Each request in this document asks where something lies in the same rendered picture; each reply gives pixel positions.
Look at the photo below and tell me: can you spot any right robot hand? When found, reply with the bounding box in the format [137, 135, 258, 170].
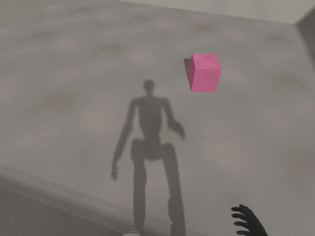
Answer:
[231, 205, 268, 236]

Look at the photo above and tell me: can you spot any carton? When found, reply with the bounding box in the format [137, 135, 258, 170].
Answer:
[188, 53, 222, 92]

